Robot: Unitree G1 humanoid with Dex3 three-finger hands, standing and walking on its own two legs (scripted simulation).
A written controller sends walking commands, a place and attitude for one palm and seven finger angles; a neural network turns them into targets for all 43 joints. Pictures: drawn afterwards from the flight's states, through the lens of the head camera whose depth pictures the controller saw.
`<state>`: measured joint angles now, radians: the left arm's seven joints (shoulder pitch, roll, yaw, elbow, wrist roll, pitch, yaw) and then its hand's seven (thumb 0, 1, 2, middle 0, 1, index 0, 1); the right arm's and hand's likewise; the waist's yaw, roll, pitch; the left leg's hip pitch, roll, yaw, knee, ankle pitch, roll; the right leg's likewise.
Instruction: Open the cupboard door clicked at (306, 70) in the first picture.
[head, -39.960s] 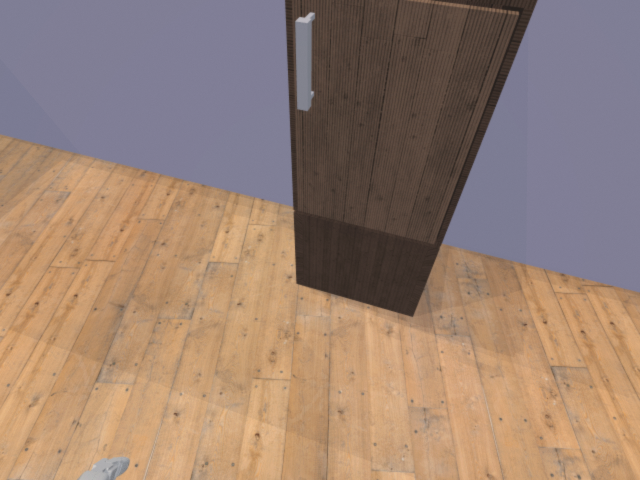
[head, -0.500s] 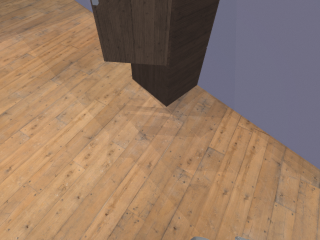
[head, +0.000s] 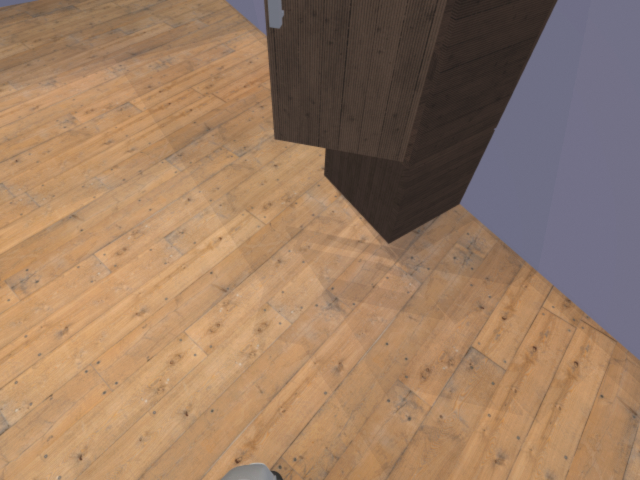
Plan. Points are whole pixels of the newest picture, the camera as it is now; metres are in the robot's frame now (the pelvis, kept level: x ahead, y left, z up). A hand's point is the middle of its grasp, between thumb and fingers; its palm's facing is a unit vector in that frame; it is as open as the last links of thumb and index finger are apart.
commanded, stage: take the last steps up to it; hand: left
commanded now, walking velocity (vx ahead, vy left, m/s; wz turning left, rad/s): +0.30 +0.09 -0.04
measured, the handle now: out of the picture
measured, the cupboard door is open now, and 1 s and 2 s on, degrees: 44 44 44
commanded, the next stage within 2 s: come to a stop and stand still in 0.92 s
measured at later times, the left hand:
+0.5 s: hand (226, 368) +0.28 +0.17 -0.14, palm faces -0.01 -0.97 -0.23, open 7.4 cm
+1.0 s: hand (198, 328) +0.35 +0.24 -0.17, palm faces +0.03 -0.99 -0.17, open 7.4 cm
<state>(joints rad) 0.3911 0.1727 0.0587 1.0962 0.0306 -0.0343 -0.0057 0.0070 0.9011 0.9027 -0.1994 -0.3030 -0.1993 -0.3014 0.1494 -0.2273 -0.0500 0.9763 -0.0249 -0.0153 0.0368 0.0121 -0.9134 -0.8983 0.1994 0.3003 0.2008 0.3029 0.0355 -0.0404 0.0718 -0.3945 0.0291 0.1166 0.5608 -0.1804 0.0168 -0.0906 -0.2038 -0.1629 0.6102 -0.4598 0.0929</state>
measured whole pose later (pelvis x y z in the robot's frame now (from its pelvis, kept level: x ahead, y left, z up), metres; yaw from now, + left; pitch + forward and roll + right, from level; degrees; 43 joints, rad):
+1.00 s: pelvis +0.37 +0.07 +0.01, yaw -3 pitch +0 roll +1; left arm 0.31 0.16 0.05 1.12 0.03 -0.01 0.00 0.01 0.91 0.90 -0.19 -0.30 -0.19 -0.30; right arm 0.17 -0.15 -0.03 1.00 -0.02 -0.07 -0.02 0.00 -0.92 -0.90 0.20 0.30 0.20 0.30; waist 0.03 -0.04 0.06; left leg -0.29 0.01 0.16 0.51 -0.23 0.05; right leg -0.41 -0.10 -0.07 1.12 -0.44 -0.01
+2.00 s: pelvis +0.39 +0.07 +0.01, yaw -3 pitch -1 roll +0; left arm 0.28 0.18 0.00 1.02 0.02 -0.01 0.06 0.01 0.91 0.90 -0.20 -0.30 -0.20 -0.30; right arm 0.24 -0.17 -0.01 0.99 -0.01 0.00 -0.02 0.01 -0.92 -0.90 0.20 0.30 0.20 0.30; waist -0.01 0.01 0.03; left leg -0.28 0.03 0.10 0.56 -0.26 0.03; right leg -0.19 -0.02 -0.02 0.55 -0.34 0.01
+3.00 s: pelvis +0.37 +0.08 +0.02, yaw -2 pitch +0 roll -1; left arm 0.34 0.18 -0.01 1.07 0.03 -0.01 0.03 0.01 0.91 0.90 -0.19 -0.30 -0.19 -0.30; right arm 0.26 -0.16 0.00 1.08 -0.01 -0.02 -0.01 0.01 -0.92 -0.90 0.20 0.30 0.20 0.30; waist 0.01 -0.04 -0.01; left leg -0.29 0.01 0.09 0.44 -0.15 0.04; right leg -0.20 -0.03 -0.03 0.44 -0.24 0.02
